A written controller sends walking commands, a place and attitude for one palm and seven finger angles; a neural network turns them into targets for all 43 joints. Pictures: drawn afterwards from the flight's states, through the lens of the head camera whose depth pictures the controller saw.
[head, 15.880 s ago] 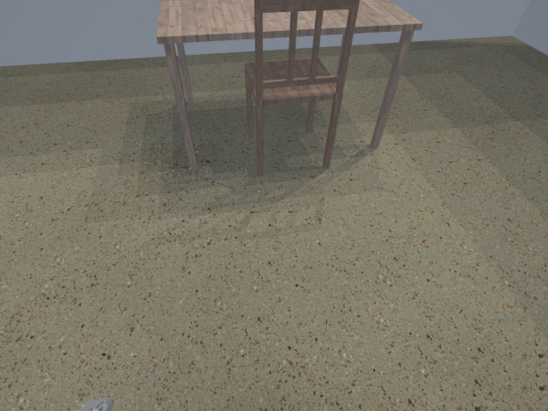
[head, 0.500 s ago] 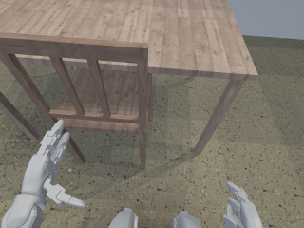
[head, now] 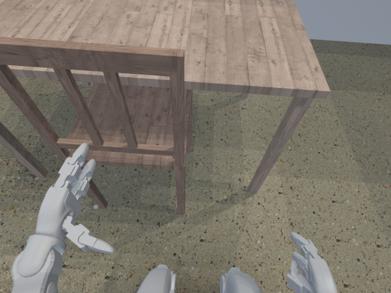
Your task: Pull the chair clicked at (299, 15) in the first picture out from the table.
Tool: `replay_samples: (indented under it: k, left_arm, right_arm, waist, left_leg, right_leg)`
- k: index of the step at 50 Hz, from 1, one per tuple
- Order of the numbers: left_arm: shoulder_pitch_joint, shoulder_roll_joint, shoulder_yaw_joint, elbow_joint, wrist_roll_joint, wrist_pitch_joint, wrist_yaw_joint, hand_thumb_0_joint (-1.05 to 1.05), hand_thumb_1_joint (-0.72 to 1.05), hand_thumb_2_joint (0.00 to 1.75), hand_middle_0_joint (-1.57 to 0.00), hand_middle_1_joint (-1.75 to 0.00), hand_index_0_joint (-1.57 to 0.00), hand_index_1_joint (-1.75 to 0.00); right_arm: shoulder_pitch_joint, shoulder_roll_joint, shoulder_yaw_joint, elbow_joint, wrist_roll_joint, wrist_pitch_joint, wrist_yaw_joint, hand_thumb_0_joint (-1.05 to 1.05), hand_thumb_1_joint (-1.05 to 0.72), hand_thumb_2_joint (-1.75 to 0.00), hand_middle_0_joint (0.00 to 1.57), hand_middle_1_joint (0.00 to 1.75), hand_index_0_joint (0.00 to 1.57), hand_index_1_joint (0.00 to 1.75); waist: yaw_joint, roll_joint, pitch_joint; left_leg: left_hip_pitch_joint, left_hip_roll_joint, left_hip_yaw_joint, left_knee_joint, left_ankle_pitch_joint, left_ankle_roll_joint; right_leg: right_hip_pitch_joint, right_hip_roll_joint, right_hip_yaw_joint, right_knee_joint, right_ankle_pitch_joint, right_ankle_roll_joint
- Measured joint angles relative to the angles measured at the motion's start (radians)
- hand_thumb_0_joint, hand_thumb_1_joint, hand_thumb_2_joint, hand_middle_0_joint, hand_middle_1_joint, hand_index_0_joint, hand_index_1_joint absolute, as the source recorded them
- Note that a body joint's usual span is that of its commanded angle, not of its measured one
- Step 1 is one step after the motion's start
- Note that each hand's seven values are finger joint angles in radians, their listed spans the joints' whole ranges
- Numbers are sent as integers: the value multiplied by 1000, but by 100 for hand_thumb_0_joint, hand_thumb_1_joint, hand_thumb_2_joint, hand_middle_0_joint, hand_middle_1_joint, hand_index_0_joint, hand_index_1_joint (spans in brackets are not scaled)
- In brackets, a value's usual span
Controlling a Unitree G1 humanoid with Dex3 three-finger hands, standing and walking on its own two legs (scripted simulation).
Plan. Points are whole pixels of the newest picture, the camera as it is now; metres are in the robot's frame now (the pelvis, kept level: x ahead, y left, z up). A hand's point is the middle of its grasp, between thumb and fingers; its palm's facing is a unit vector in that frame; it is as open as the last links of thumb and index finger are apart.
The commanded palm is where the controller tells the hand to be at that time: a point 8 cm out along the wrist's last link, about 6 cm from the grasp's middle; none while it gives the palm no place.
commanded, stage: aim the fingers beside a spindle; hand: left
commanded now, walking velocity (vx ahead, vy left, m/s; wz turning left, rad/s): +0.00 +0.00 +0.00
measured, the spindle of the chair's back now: (83, 111) +0.53 +0.32 +0.01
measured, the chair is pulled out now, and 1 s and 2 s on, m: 0.00 0.00 0.00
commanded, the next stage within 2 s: push the fingers through the gap in 1.70 s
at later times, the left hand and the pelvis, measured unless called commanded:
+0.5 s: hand (107, 185) +0.32 +0.20 +0.03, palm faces -0.05 -1.00 -0.04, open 16.9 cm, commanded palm +0.30 +0.25 +0.03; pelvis +0.00 +0.00 -0.01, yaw -1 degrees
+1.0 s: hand (120, 168) +0.37 +0.19 +0.01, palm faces -0.05 -1.00 -0.04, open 16.9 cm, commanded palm +0.35 +0.24 +0.01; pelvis -0.01 +0.00 -0.03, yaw -1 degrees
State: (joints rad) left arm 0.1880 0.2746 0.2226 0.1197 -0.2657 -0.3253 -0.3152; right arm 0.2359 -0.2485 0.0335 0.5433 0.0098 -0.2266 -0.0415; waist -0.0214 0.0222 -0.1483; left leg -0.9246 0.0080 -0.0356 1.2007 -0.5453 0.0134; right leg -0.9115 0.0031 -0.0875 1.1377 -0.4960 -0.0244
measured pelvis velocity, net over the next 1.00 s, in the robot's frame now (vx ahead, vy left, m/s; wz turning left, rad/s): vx -0.01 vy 0.00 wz -0.02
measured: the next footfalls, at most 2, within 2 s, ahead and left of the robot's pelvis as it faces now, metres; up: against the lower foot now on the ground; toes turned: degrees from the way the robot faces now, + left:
none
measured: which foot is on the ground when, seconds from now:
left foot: down 0.00-1.00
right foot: down 0.00-1.00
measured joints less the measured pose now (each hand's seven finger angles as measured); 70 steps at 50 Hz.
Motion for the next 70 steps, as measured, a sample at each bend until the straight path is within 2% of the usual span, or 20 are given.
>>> replay_samples:
  k: [6, 15, 23, 34, 51, 60, 70]
  left_arm:
    - [-47, 13, 26, 59, 0, 4, -1, -1, -49, 30, -6, -8, -6, -8]
    - [-134, 5, 2, 108, 10, -10, -7, -1, -50, 30, -6, -8, -6, -8]
    - [-220, 10, 18, 176, 28, 6, 16, -1, -50, 30, -6, -8, -6, -8]
    - [-321, 15, 27, 276, 39, -16, 18, -1, -50, 30, -6, -8, -6, -8]
    - [-480, 21, 36, 422, 76, -41, 46, -1, -50, 30, -6, -8, -6, -8]
    - [-531, 25, 51, 468, 90, -63, 60, -1, -50, 30, -6, -8, -6, -8]
    - [-487, 23, 53, 456, 81, -69, 61, -1, -49, 30, -6, -8, -6, -8]
  right_arm:
    - [8, -4, -1, 2, 1, 14, 5, 1, -90, -90, 20, 30, 20, 30]
    - [10, -12, -2, 18, -3, 13, 3, 1, -90, -90, 20, 30, 20, 30]
    - [4, -5, -1, 12, -6, 37, 12, 1, -90, -90, 20, 30, 20, 30]
    - [3, -9, 1, 24, -8, 60, 13, 1, -90, -90, 20, 30, 20, 30]
    - [6, -8, -3, 40, -15, 96, 22, 1, -90, -90, 20, 30, 20, 30]
    - [13, -6, -5, 47, -19, 122, 30, 1, -91, -90, 20, 30, 20, 30]
    - [24, -8, -9, 42, -13, 142, 33, 1, -91, -90, 20, 30, 20, 30]
  waist:
    - [-5, 1, -2]
    - [-6, 1, -3]
    - [-16, -4, -4]
    - [-16, -5, -12]
    - [-34, -7, -18]
    - [-44, -5, -19]
    - [-39, -2, -21]
  left_leg:
    - [-20, 1, 2, 8, -2, 0]
    - [-61, -3, 6, 29, -5, 4]
    - [-92, -2, 16, 43, -6, 6]
    - [-134, -3, 18, 66, -10, 8]
    - [-201, -1, 25, 103, -18, 9]
    - [-226, 2, 30, 118, -22, 7]
    - [-211, 4, 32, 101, -17, 6]
  right_leg:
    - [-21, 1, 2, 9, -2, 0]
    - [-63, -3, 6, 32, -4, 3]
    - [-100, -3, 15, 50, -4, 4]
    - [-143, -4, 17, 74, -9, 6]
    - [-214, -4, 25, 114, -15, 7]
    - [-244, 0, 29, 131, -18, 5]
    - [-231, 1, 31, 117, -14, 4]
